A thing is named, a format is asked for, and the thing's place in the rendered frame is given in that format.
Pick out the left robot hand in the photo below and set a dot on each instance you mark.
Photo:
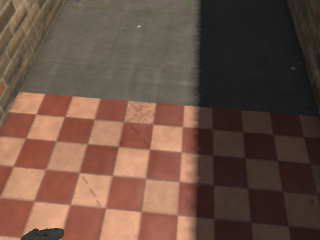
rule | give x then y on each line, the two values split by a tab
45	234

